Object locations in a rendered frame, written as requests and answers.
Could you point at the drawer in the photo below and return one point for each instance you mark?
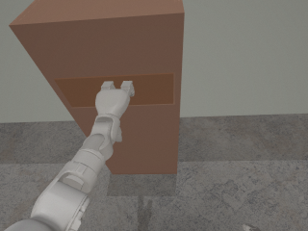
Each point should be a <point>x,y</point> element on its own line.
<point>149,88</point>

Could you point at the cabinet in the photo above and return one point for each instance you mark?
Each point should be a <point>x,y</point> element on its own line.
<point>89,38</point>

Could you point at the robot left hand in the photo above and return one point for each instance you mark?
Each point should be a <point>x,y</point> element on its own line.
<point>114,101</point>

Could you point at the left robot forearm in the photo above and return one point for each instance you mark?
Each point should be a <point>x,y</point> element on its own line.
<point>82,171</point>

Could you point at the left robot upper arm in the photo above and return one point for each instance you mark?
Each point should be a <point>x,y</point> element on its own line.
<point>62,209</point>

